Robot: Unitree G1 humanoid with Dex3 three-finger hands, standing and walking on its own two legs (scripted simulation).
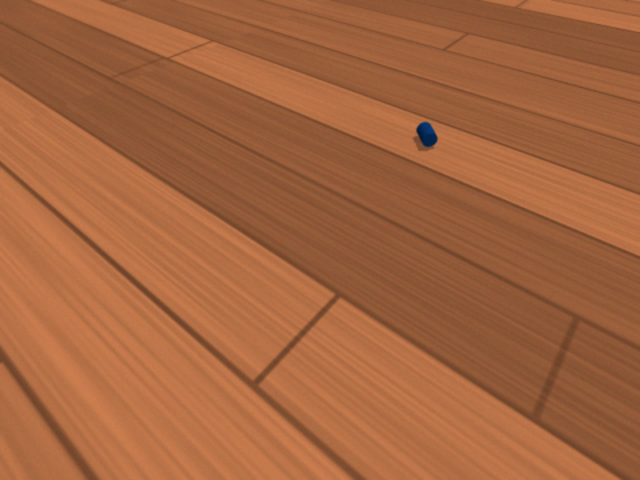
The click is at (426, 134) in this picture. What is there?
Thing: lying can
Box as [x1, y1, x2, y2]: [416, 122, 437, 146]
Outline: 423,122 418,125 416,130 423,144 425,146 430,146 436,141 437,138 430,124 427,122
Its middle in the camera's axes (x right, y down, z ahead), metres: +0.60 -0.60 +2.23
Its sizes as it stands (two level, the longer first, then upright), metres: 0.124 0.085 0.085
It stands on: the floor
